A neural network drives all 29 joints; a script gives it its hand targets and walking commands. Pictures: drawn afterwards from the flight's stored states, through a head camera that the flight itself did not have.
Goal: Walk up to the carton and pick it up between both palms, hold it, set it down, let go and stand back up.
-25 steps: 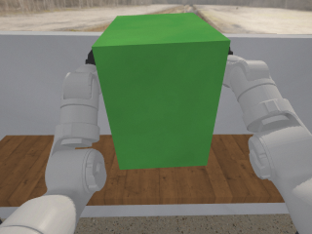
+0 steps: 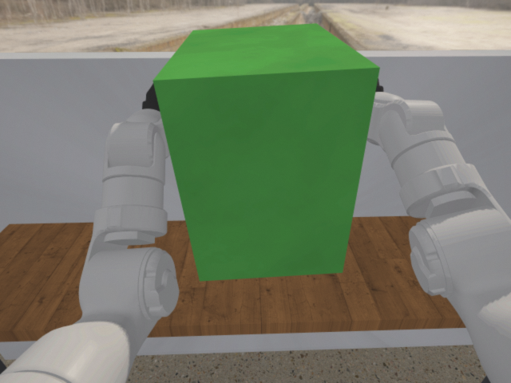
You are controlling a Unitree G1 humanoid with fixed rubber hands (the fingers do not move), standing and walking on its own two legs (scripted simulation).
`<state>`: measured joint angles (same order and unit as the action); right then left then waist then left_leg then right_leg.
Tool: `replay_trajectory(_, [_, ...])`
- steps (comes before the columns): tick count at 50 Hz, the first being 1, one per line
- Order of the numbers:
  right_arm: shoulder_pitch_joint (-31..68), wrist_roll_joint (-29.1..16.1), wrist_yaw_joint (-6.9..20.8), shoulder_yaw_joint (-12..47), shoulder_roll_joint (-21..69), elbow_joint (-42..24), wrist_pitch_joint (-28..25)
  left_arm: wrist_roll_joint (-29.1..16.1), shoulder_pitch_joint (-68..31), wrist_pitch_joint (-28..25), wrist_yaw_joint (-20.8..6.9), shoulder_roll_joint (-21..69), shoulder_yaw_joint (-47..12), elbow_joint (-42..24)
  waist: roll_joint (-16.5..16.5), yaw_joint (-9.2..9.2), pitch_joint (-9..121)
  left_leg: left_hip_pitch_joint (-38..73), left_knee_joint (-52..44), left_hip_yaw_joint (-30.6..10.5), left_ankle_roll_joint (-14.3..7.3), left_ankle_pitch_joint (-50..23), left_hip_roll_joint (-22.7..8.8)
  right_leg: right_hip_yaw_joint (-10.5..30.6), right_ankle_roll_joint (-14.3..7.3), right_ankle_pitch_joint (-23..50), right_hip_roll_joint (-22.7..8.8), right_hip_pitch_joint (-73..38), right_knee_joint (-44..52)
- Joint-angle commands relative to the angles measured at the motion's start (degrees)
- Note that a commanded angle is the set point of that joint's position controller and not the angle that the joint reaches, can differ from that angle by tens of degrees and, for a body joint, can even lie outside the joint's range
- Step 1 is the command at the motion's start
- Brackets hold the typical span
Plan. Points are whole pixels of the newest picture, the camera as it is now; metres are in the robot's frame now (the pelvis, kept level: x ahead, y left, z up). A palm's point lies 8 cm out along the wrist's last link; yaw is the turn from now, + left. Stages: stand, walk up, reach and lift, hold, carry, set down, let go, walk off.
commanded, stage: hold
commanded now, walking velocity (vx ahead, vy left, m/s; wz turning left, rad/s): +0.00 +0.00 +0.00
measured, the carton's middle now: (262, 142) +0.39 +0.00 +0.28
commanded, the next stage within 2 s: none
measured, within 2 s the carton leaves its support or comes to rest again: neither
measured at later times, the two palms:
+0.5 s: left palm (153, 125) +0.36 +0.16 +0.32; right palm (367, 111) +0.36 -0.15 +0.34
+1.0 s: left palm (152, 123) +0.36 +0.16 +0.32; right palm (365, 113) +0.36 -0.14 +0.33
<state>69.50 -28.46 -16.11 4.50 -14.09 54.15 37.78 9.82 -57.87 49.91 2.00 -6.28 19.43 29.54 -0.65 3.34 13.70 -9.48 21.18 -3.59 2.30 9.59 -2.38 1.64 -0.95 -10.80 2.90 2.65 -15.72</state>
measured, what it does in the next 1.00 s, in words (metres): stands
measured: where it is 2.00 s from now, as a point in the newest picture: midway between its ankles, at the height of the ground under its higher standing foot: outside the picture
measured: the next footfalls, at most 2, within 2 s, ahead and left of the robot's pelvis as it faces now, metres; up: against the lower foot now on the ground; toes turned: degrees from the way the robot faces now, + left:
none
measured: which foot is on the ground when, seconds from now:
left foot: down 0.00-1.00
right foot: down 0.00-1.00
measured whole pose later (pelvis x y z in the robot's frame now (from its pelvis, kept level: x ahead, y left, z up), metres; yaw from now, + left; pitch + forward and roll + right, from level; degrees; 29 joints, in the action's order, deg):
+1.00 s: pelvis +0.00 +0.00 +0.00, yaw +0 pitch -2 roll -1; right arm 70.7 -27.5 -15.4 4.2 -13.7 57.5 37.3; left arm 9.9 -60.2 49.1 1.6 -7.4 19.3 34.0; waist -0.3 3.6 13.9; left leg -10.2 21.4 -3.9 2.0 9.3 -1.9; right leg 2.0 -0.7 -10.6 2.7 3.4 -15.9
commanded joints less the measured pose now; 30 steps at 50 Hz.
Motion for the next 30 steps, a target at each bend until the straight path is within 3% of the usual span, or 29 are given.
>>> replay_trajectory(1, [38.88,-8.55,7.05,6.46,38.33,-17.35,0.09,-9.52,-44.92,-4.12,-9.51,29.65,-16.16,-6.98,-0.22,0.8,13.19,8.18,-0.42,1.98,0.18,-11.27,4.34,0.96,4.72,15.87,-0.25,0.2,1.66])
replay_trajectory(2, [39.59,-8.69,7.16,7.13,39.59,-17.58,-0.1,-9.29,-45.04,-4.48,-9.54,30.84,-17.04,-7.33,-0.33,0.94,14.36,8.74,-0.38,1.53,0.59,-12.39,3.97,0.79,4.82,16.56,0.27,-0.21,1.3])
replay_trajectory(3, [40.84,-8.85,6.99,7.21,39.13,-20.05,-0.46,-8.87,-44.65,-4.51,-9.45,31.41,-16.57,-6.88,-1.05,-0.12,14.23,9.12,-0.28,1.5,0.62,-13.04,3.66,0.63,4.78,15.53,0.96,0.09,1.24])
replay_trajectory(4, [38.85,-7.81,6.84,6.08,38.19,-16.09,0.64,-8.49,-44.2,-4.12,-9.53,29.99,-15.11,-4.16,0.86,0.15,10.58,8.41,-0.99,1.22,0.06,-10.8,3.86,0.83,4.63,13.69,0.79,1.17,2.31])
replay_trajectory(7, [42.08,-8.12,6.49,6.0,38.97,-17.06,-0.22,-8.12,-44.98,-4.21,-10.13,28.8,-13.48,-1.93,0.45,0.01,8.03,8.01,-0.94,1.82,-0.07,-8.8,3.89,0.82,4.79,13.14,-0.33,3.02,2.76])
replay_trajectory(8, [41.27,-7.57,6.82,5.16,38.06,-17.43,-0.62,-8.53,-44.61,-4.39,-9.99,29.8,-14.68,-2.38,-0.34,0.9,10.12,7.87,-0.83,1.5,0.68,-8.8,3.75,0.51,4.22,11.03,0.13,3.45,2.86])
replay_trajectory(10, [40.05,-8.41,6.94,5.71,39.47,-15.97,-0.36,-9.53,-46.48,-5.2,-9.52,30.53,-16.16,-6.55,-1.96,1.12,12.56,9.52,-0.48,1.4,0.76,-12.76,3.42,0.1,4.46,14.88,0.39,1.54,1.89])
replay_trajectory(11, [37.75,-7.92,6.46,5.06,37.6,-14.98,0.14,-9.39,-44.93,-4.61,-9.71,31.48,-16.89,-6.39,-2.32,2.61,11.33,9.98,-0.11,1.33,1.18,-13.51,3.45,0.48,4.18,15.43,0.39,1.73,1.97])
replay_trajectory(12, [40.18,-8.9,6.53,6.66,38.19,-19.18,-0.51,-9.25,-43.6,-4.96,-9.76,30.63,-16.1,-5.36,0.05,0.83,13.15,9.96,-0.55,1.15,0.45,-12.83,3.5,0.56,4.48,15.64,0.77,1.15,2.1])
replay_trajectory(13, [38.79,-9.04,6.31,5.86,38.35,-17.42,0.2,-8.59,-43.34,-4.69,-9.76,29.49,-14.4,-4.63,-0.27,0.99,11.97,9.76,-0.43,1.49,0.75,-12.66,3.65,0.48,5.2,15.67,0.85,2.14,1.99])
replay_trajectory(14, [38.14,-8.36,6.31,6.3,37.4,-19.17,-0.39,-10.13,-43.25,-4.97,-9.98,31.72,-17.19,-7.72,-0.67,2.64,15.06,11.13,-0.1,1.09,0.81,-14.44,3.63,0.68,5.47,18.38,0.19,1.14,1.71])
replay_trajectory(16, [39.33,-8.35,5.96,6.79,37.48,-17.63,-0.08,-8.59,-43.42,-3.97,-10.48,30.56,-14.99,-3.64,-0.74,1.6,11.52,9.19,-1.05,1.45,0.47,-11.56,3.56,0.38,4.61,15.06,0.81,1.39,2.17])
replay_trajectory(17, [40.26,-8.1,6.28,6.41,36.73,-18.9,-0.42,-9.04,-44.52,-4.51,-10.15,30.76,-15.48,-6.07,0.82,1.4,12.36,10.0,-0.42,1.23,0.72,-12.99,3.5,0.82,4.64,14.64,0.91,2.03,2.06])
replay_trajectory(18, [38.63,-8.64,6.12,6.3,37.05,-16.64,0.12,-7.4,-43.96,-3.81,-10.17,31.29,-15.29,-6.66,-3.05,1.02,11.7,10.38,-0.08,1.77,1.48,-14.42,2.95,0.67,4.26,14.7,0.76,1.42,1.92])
replay_trajectory(19, [37.64,-8.07,6.45,6.26,36.12,-16.57,0.35,-8.94,-44.37,-4.22,-9.7,31.29,-16.0,-7.73,-0.92,1.9,11.97,9.94,-0.93,1.26,1.28,-14.84,3.33,0.58,4.02,14.67,1.5,0.53,1.9])
replay_trajectory(20, [38.93,-8.13,6.79,5.54,36.16,-14.83,0.59,-8.13,-45.13,-3.9,-9.95,31.57,-16.52,-5.3,-3.49,1.74,8.45,9.1,-1.02,1.09,1.21,-11.67,2.92,0.88,3.74,12.07,0.63,2.19,2.73])
replay_trajectory(21, [39.28,-7.75,7.1,5.25,36.48,-13.46,0.42,-7.46,-45.93,-4.06,-9.85,30.73,-13.72,-4.14,-1.54,0.86,7.31,8.51,-2.08,1.4,0.89,-9.79,3.17,0.71,3.58,8.89,0.67,3.63,3.39])
replay_trajectory(22, [41.28,-7.0,7.74,4.34,36.47,-14.57,-0.37,-7.87,-46.42,-4.31,-9.47,32.46,-14.6,-2.93,-2.34,0.73,7.12,7.74,-2.51,1.29,0.94,-7.07,3.08,0.4,3.08,5.34,0.77,5.35,3.46])
replay_trajectory(24, [43.6,-7.68,8.34,5.22,37.31,-15.83,-1.31,-9.24,-48.44,-4.93,-8.84,33.24,-16.74,-4.85,-3.49,0.09,10.45,6.96,-2.13,1.42,1.11,-7.12,2.95,0.51,2.64,5.09,0.99,4.55,2.76])
replay_trajectory(26, [40.93,-7.65,8.43,3.16,36.61,-12.01,-0.47,-9.75,-48.69,-5.15,-8.5,32.57,-17.61,-5.12,-4.06,1.38,11.82,7.62,-1.17,0.62,1.44,-8.38,2.66,0.09,2.8,6.91,0.87,3.67,2.46])
replay_trajectory(27, [42.84,-8.13,8.33,5.14,38.76,-15.92,-1.23,-10.46,-49.37,-5.82,-8.04,33.42,-18.1,-6.64,-1.51,0.18,15.56,8.99,-0.07,0.98,1.45,-11.24,3.27,0.37,3.03,9.13,1.56,3.02,2.11])
replay_trajectory(28, [40.74,-7.94,8.54,5.22,39.24,-15.78,-1.02,-10.28,-47.86,-6.34,-7.36,32.97,-17.04,-6.4,-0.95,-0.52,17.92,10.08,0.21,0.88,1.23,-15.17,2.89,-0.23,3.21,11.56,1.87,0.95,1.51])
replay_trajectory(29, [42.8,-8.83,8.27,5.3,38.1,-16.14,-1.12,-9.64,-47.68,-5.71,-7.08,31.71,-16.31,-6.23,-1.9,-0.62,15.76,10.43,0.34,0.71,0.97,-13.51,2.83,0.37,3.7,11.88,1.18,2.55,1.73])
replay_trajectory(30, [39.75,-8.86,8.03,4.87,36.67,-15.33,-0.7,-9.87,-45.6,-5.32,-7.42,31.98,-15.8,-6.46,-1.72,0.42,16.13,10.04,0.01,0.42,1.05,-13.39,3.07,0.25,3.69,11.92,1.42,1.01,1.99])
